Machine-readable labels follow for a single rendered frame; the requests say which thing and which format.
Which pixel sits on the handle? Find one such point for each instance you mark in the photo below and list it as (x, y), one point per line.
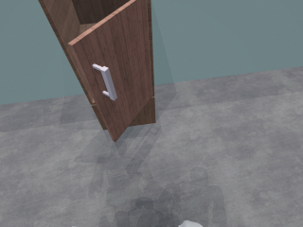
(108, 81)

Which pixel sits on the cupboard door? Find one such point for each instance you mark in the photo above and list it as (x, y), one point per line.
(120, 42)

